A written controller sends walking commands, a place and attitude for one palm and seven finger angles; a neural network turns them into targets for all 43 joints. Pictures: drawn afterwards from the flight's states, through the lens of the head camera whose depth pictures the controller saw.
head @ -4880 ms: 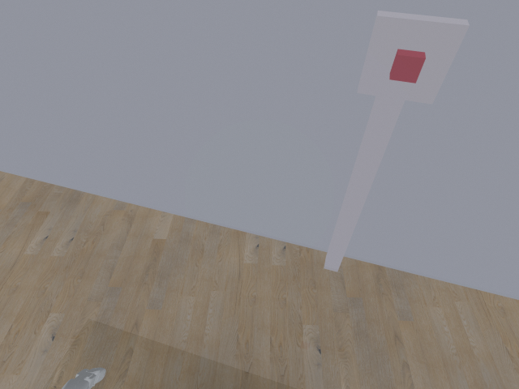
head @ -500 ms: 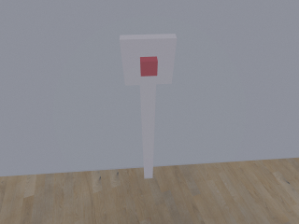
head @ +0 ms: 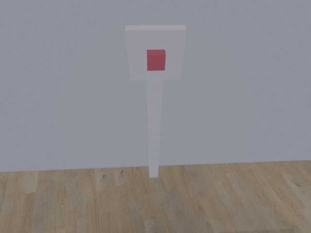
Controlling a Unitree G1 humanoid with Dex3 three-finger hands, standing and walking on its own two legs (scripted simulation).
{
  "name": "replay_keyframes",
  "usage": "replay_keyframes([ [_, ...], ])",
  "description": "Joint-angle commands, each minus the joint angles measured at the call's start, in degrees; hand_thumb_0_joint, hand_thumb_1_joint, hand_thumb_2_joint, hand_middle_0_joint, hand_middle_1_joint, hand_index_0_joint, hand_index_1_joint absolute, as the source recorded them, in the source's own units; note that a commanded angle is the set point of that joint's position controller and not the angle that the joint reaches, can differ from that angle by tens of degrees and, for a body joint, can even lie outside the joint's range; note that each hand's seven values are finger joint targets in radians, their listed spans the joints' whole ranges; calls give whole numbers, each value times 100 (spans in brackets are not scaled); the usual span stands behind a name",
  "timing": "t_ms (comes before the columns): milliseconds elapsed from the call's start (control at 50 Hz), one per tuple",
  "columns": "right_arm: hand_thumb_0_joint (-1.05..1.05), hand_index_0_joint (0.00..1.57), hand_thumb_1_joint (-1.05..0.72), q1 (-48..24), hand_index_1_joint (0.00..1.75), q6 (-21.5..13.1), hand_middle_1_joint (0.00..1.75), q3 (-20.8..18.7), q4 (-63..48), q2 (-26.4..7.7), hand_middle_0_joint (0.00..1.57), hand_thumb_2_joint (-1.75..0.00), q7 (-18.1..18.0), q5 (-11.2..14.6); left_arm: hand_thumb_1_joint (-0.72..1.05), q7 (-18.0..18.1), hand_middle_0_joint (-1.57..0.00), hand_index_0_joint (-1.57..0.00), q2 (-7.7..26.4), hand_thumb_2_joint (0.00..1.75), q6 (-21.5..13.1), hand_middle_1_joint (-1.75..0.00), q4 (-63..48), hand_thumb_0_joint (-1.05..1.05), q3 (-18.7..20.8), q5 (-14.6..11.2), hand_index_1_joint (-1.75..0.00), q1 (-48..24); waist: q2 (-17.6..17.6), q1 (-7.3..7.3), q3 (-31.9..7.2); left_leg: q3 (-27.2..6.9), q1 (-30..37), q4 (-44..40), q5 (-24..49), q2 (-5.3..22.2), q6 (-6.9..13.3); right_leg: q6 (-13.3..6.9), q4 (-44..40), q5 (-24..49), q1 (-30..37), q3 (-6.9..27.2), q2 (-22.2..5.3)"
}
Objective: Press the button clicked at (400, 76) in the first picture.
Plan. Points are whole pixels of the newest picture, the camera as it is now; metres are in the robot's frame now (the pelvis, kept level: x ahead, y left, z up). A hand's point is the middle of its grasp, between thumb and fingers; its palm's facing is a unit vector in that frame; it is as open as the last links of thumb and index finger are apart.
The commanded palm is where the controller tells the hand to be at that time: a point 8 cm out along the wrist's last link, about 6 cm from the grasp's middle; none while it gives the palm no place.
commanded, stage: look again from close up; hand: left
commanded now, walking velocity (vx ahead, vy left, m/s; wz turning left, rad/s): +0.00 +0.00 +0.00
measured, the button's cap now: (155, 59) +0.55 +0.03 +0.17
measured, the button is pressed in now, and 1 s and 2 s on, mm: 0 0 0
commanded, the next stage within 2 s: shuffle to correct the standing spot in 0.46 s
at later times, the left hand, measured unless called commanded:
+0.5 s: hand out of the picture +0.09 +0.26 -0.14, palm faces +0.01 -0.94 -0.34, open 7.4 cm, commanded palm none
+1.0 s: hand out of the picture -0.06 +0.15 -0.18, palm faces +0.08 -0.99 -0.14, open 7.4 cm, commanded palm none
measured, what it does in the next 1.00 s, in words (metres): stands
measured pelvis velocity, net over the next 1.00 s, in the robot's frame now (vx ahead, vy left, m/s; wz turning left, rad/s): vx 0.01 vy -0.01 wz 0.04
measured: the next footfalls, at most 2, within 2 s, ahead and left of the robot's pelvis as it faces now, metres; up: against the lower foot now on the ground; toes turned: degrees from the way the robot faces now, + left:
right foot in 1.56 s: +0.16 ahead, -0.25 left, +0.00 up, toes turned -4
left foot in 1.80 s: +0.14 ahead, -0.05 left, +0.00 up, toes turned +13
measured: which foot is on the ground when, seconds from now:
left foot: down 0.00-1.00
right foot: down 0.00-1.00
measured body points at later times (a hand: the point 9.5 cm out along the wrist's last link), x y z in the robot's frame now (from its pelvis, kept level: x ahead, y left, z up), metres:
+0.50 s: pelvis -0.01 +0.02 +0.00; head -0.03 +0.01 +0.45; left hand +0.09 +0.31 -0.12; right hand +0.09 -0.27 -0.12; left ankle +0.01 +0.10 -0.74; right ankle +0.00 -0.11 -0.74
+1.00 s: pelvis +0.01 -0.01 +0.00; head +0.03 +0.00 +0.45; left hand -0.06 +0.20 -0.16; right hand -0.01 -0.23 -0.16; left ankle +0.01 +0.10 -0.74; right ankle +0.00 -0.11 -0.74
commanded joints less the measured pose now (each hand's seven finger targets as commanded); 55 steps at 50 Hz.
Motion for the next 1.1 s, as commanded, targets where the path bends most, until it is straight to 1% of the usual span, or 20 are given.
replay_keyframes([
  [0, 0, 20, -90, 36, 30, -184, 30, -242, -647, -889, 20, -90, -41, -28, 90, 92, -20, -20, 1186, 90, -206, -30, -654, 0, 263, 17, -30, -26, -331, -104, -329, -511, 38, 130, 265, 324, 89, -340, -703, 48, -289, 1110, -803],
  [40, 0, 20, -90, -49, 30, -212, 30, -275, -703, -1073, 20, -90, -44, -1, 90, 96, -20, -20, 1301, 90, -212, -30, -767, 0, 317, 10, -30, -136, -291, -80, -101, -557, -15, -41, 610, 421, 139, -328, -473, 648, -216, 931, -693],
  [120, 0, 20, -90, -378, 30, -238, 30, -270, -789, -1363, 20, -90, -44, 1, 90, 80, -20, -20, 1479, 90, -166, -30, -884, 0, 332, -10, -30, -202, -40, 54, -165, -628, 101, -134, 1378, 582, 213, -242, -127, 1446, 56, 666, -571],
  [200, 0, 20, -90, -718, 30, -213, 30, -247, -850, -1609, 20, -90, -7, -17, 90, 39, -20, -20, 1728, 90, -117, -30, -994, 0, 331, -13, -30, -545, 10, 90, -37, -696, 71, -394, 1121, 626, 217, -186, -267, 1084, 73, 629, -573],
  [320, 0, 20, -90, -1068, 30, -177, 30, -212, -868, -1933, 20, -90, 68, -29, 90, -41, -20, -20, 2063, 90, -75, -30, -1035, 0, 309, -6, -30, -1001, -10, 93, 89, -798, 2, -831, 226, 647, 164, -111, -634, 320, 48, 658, -603],
  [420, 0, 20, -90, -1182, 30, -182, 30, -176, -802, -2078, 20, -90, 102, -24, 90, -73, -20, -20, 2168, 90, -69, -30, -1006, 0, 273, -7, -30, -1189, -95, 83, -132, -803, 181, -944, 338, 675, 135, -81, -729, 415, 170, 650, -639],
  [480, 0, 20, -90, -1218, 30, -168, 30, -149, -719, -2091, 20, -90, 113, -12, 90, -82, -20, -20, 2188, 90, -58, -30, -932, 0, 235, -15, -30, -1207, -57, 81, -102, -806, 209, -1024, 238, 671, 112, -67, -830, 337, 176, 668, -666],
  [540, 0, 20, -90, -1181, 30, -161, 30, -127, -612, -2069, 20, -90, 118, -3, 90, -82, -20, -20, 2158, 90, -47, -30, -834, 0, 209, -15, -30, -1140, -38, 92, -136, -810, 228, -1087, 153, 666, 95, -49, -874, 324, 230, 648, -677],
  [580, 0, 20, -90, -978, 30, -108, 30, 13, -424, -1545, 20, -90, 125, -19, 90, -63, -20, -20, 1598, 90, 20, -30, -598, 0, 75, -39, -30, -832, -4, 71, -203, -844, 245, -1183, -93, 711, 26, 80, -869, 207, 296, 509, -640],
  [600, 0, 20, -90, -881, 30, -71, 30, 40, -339, -1390, 20, -90, 125, -18, 90, -47, -20, -20, 1454, 90, 50, -30, -500, 0, 44, -37, -30, -689, -45, 85, -119, -885, 144, -1240, -292, 728, 19, 119, -854, 143, 335, 442, -602],
  [700, 0, 20, -90, -626, 30, 37, 30, -75, -154, -1505, 20, -90, 71, -24, 90, -64, -20, -20, 1338, 90, 143, -30, -361, 0, 62, 26, -30, -300, 105, 75, 293, -1253, -187, -1486, -1301, 918, 159, 121, -474, -269, 101, 139, -417],
  [820, 0, 20, -90, -235, 30, 57, 30, -265, -61, -1385, 20, -90, -54, -20, 90, -98, -20, -20, 1012, 90, 207, -30, -377, 0, 135, 72, -30, 178, 313, 63, 432, -1562, -378, -1383, -1410, 1118, 387, 75, -177, -224, -97, 26, -307],
  [860, 0, 20, -90, -121, 30, 45, 30, -310, -46, -1254, 20, -90, -83, -12, 90, -99, -20, -20, 917, 90, 206, -30, -376, 0, 174, 73, -30, 381, 342, 79, 336, -1471, -432, -1170, -1189, 1083, 401, 46, -216, -139, 11, 38, -328],
  [900, 0, 20, -90, -85, 30, 38, 30, -319, -41, -1092, 20, -90, -103, -11, 90, -92, -20, -20, 865, 90, 199, -30, -352, 0, 209, 62, -30, 610, 77, 127, 269, -1179, -611, -788, -876, 948, 347, -22, -402, -125, 250, 131, -403],
  [940, 0, 20, -90, -18, 30, 20, 30, -276, -23, -812, 20, -90, -126, -8, 90, -61, -20, -20, 832, 90, 193, -30, -304, 0, 251, 60, -30, 835, -475, 160, 156, -499, -879, -18, -544, 578, 198, -199, -742, -188, 519, 468, -645],
  [960, 0, 20, -90, 12, 30, 11, 30, -236, -23, -633, 20, -90, -136, -9, 90, -38, -20, -20, 869, 90, 189, -30, -257, 0, 285, 56, -30, 933, -818, 158, 80, -83, -970, 534, -474, 304, 99, -372, -926, -116, 617, 754, -877],
  [980, 0, 20, -90, -12, 30, 13, 30, -214, -33, -495, 20, -90, -152, -13, 90, -22, -20, -20, 888, 90, 186, -30, -255, 0, 305, 61, -30, 987, -1085, 175, 137, 173, -1038, 1032, -673, 187, 44, -593, -1082, 102, 524, 1026, -1146],
  [1020, 0, 20, -90, -131, 30, 35, 30, -218, -50, -422, 20, -90, -176, -13, 90, -7, -20, -20, 776, 90, 201, -30, -265, 0, 303, 78, -30, 973, -865, 161, 328, 241, -1216, 1839, -1288, 301, 13, -964, -1143, 593, 308, 1128, -1334],
  [1040, 0, 20, -90, -180, 30, 22, 30, -215, -59, -366, 20, -90, -177, -1, 90, -9, -20, -20, 723, 90, 199, -30, -256, 0, 302, 97, -30, 943, -650, 146, 398, 282, -1259, 1918, -1384, 340, -3, -1077, -994, 1215, 343, 1035, -1327],
  [1080, 0, 20, -90, -106, 30, -1, 30, -200, -24, -286, 20, -90, -194, 7, 90, -13, -20, -20, 723, 90, 210, -30, -230, 0, 312, 113, -30, 906, -537, 103, 269, 401, -1005, 1448, -1265, 391, -30, -1100, -613, 2032, 411, 828, -1220],
])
